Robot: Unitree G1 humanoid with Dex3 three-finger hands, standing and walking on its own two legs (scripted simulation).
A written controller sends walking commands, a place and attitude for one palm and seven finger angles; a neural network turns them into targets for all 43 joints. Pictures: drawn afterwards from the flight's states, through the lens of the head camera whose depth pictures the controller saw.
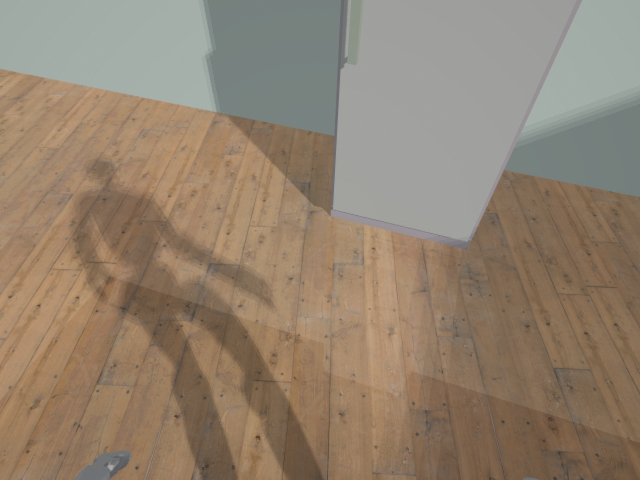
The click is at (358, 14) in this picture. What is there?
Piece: fridge door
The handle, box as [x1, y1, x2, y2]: [347, 0, 363, 64]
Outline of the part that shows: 363,0 351,0 347,63 355,64 358,59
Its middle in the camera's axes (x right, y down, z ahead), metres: +0.10 -0.65 +1.01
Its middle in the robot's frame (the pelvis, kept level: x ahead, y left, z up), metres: +1.21 -0.04 +0.16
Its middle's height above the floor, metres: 0.93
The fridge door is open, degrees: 0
